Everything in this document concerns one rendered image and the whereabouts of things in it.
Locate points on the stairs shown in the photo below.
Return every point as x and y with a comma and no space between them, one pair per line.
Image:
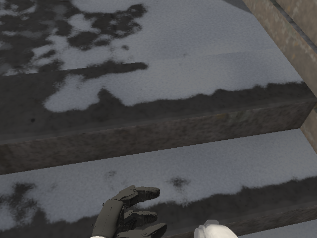
254,171

